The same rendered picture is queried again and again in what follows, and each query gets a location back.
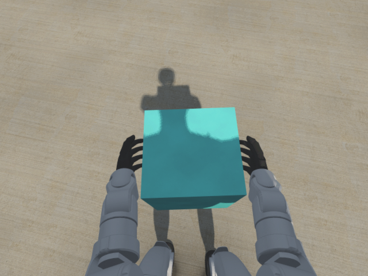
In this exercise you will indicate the robot right shin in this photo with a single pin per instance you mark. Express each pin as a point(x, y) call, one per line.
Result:
point(221, 249)

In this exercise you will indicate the robot left hand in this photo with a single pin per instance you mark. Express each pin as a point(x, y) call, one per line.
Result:
point(125, 159)

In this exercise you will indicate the left robot forearm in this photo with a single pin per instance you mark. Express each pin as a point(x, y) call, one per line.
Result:
point(117, 241)

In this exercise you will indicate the carton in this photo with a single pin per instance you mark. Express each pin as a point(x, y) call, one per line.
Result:
point(191, 159)

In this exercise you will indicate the robot right thigh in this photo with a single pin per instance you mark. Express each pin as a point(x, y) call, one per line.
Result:
point(227, 264)

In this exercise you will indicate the left robot upper arm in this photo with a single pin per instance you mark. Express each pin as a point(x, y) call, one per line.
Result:
point(122, 269)

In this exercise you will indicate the right robot forearm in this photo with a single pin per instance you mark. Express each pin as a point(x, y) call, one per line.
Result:
point(276, 238)

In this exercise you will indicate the right robot upper arm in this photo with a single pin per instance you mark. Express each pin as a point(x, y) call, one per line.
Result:
point(277, 269)

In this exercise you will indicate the robot right hand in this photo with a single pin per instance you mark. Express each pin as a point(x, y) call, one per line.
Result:
point(256, 160)

